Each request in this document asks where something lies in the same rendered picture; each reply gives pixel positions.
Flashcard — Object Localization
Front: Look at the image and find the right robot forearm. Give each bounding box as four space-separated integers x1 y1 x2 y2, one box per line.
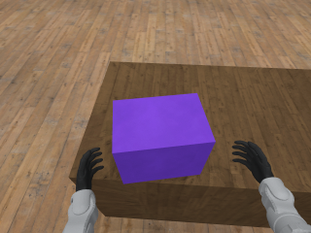
259 177 311 233

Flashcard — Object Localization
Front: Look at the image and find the carton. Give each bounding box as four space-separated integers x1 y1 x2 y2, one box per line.
112 93 216 184

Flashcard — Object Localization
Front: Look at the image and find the left robot forearm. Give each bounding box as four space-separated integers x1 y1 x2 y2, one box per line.
62 189 99 233

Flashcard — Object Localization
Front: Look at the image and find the pedestal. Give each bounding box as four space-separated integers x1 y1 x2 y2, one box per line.
68 61 311 228

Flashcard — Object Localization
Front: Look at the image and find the robot right hand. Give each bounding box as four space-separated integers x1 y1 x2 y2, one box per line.
232 140 274 183

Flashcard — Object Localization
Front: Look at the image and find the robot left hand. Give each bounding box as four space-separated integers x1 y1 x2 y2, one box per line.
76 148 104 192

